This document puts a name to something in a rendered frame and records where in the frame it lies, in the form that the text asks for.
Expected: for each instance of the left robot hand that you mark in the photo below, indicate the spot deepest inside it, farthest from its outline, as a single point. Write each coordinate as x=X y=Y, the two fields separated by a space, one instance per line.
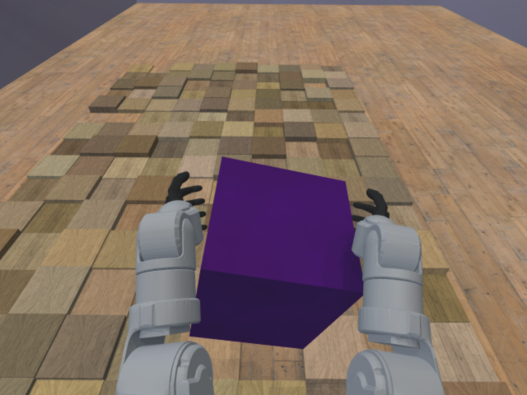
x=177 y=193

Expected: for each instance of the right robot upper arm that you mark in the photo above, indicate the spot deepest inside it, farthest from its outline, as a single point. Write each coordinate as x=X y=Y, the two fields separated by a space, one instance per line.
x=374 y=372

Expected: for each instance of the right robot hand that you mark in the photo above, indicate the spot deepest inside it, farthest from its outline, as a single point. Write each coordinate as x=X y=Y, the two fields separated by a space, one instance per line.
x=380 y=209

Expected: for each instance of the right robot forearm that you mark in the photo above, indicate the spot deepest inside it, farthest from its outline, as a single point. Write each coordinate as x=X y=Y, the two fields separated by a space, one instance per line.
x=392 y=310

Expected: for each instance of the left robot forearm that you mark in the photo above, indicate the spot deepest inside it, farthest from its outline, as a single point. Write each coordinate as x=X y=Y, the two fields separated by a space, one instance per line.
x=166 y=300

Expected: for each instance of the carton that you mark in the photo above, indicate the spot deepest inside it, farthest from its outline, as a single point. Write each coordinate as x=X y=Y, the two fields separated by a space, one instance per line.
x=278 y=266

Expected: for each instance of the left robot upper arm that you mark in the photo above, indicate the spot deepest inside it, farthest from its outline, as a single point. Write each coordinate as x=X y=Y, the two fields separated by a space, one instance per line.
x=178 y=368

